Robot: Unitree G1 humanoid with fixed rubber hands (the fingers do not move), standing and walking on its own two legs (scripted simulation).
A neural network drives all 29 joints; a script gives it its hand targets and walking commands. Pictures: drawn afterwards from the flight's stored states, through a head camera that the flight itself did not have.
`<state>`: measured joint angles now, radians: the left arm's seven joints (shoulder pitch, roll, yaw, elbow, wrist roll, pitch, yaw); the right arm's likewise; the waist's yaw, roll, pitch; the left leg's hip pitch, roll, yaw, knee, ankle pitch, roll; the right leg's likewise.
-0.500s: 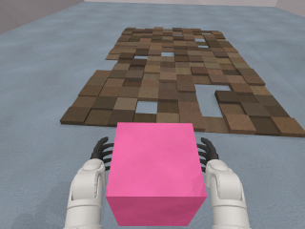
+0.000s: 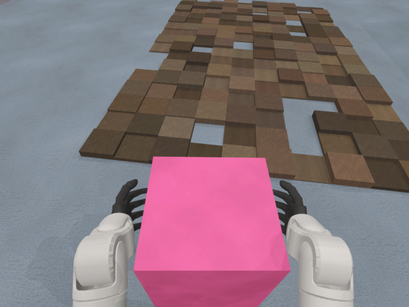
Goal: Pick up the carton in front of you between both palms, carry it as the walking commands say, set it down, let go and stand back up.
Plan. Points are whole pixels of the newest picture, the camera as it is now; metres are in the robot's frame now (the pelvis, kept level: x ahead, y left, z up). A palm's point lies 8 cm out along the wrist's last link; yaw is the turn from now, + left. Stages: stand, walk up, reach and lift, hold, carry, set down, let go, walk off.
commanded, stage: carry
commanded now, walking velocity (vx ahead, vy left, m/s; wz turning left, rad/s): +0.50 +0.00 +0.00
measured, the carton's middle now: (207, 236) +0.28 +0.01 +0.01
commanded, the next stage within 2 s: none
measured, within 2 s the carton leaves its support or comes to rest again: neither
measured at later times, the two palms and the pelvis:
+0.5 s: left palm (153, 107) +0.59 +0.16 +0.09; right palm (268, 113) +0.57 -0.14 +0.10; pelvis +0.32 +0.03 +0.00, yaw -3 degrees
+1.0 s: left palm (174, 44) +0.95 +0.14 +0.11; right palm (257, 49) +0.95 -0.16 +0.10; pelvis +0.65 -0.01 +0.00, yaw -1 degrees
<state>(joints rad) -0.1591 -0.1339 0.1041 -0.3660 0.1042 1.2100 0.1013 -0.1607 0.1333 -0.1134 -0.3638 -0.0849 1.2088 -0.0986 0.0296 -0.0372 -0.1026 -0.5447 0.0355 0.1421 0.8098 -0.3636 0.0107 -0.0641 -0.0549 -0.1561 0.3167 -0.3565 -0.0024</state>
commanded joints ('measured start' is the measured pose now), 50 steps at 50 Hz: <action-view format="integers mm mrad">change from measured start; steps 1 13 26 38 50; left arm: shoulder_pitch -440 -480 -440 -535 -805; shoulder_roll -868 -934 -861 -967 -707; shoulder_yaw -718 -716 -717 -747 -676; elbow -69 15 -58 -42 111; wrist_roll -428 -396 -379 -441 -429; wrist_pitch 12 -10 8 -28 -35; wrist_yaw -271 -285 -245 -280 -241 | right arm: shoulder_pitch -386 -504 -414 -493 -824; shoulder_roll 884 965 837 955 739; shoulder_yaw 701 744 703 737 712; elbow -27 -8 -43 -15 93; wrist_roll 347 399 387 377 401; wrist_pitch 1 -19 11 -27 -29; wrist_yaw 235 265 276 266 211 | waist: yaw -9 -46 -54 -13 8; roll -130 101 185 -23 -122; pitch -169 -239 -76 -292 -120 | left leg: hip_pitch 26 556 663 -50 -35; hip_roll -41 279 188 79 12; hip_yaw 73 -298 -16 -124 42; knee -241 -615 -587 322 -208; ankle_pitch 177 247 680 83 322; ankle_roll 5 130 104 24 45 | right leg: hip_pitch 166 -543 -513 147 132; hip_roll -174 -75 16 -267 -172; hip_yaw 70 124 -78 265 29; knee -29 777 213 -83 -51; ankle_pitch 676 78 339 370 505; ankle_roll -83 -18 -26 -136 -134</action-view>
